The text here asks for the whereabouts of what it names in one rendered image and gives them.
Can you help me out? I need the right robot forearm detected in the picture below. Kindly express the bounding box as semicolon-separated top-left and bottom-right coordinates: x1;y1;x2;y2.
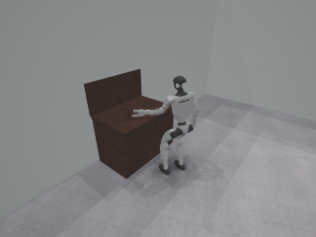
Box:
191;112;199;122

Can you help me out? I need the left robot upper arm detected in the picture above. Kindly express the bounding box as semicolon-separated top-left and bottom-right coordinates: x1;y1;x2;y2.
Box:
159;96;176;115

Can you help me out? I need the counter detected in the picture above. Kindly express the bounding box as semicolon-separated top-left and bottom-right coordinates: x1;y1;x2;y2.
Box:
84;69;174;179

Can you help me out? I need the left robot foot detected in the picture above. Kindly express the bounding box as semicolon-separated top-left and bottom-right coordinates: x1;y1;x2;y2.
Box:
159;164;170;175

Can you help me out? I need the right robot upper arm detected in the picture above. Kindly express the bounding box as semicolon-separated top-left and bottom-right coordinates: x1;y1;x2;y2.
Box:
188;92;199;114

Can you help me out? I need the robot left thigh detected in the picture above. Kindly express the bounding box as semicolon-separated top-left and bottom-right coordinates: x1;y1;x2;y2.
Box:
161;128;181;150

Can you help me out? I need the left robot hand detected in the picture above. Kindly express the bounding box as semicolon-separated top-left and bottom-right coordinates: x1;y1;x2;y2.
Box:
132;109;146;118

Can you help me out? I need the right robot hand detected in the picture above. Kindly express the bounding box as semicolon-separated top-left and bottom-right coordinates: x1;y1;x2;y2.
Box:
190;120;196;128

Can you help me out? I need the left robot forearm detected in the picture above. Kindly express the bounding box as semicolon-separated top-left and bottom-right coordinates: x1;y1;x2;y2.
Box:
145;109;162;116

